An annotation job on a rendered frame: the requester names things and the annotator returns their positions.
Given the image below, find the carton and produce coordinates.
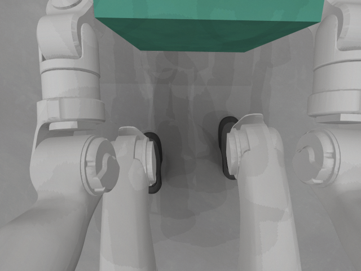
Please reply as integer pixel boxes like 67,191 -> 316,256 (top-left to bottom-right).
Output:
93,0 -> 324,53

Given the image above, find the left robot upper arm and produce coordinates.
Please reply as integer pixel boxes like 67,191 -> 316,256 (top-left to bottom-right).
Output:
0,134 -> 120,271

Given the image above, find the robot right foot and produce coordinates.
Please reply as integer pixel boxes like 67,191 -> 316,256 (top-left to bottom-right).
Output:
218,116 -> 238,180

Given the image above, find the left robot forearm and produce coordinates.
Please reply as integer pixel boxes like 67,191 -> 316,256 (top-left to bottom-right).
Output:
30,0 -> 106,180

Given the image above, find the right robot thigh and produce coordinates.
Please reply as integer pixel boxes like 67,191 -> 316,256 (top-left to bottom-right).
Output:
226,123 -> 302,271

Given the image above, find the right robot upper arm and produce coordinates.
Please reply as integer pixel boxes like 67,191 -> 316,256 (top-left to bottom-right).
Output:
292,127 -> 361,271

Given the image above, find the right robot forearm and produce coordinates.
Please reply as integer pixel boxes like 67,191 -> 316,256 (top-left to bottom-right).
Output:
307,0 -> 361,130

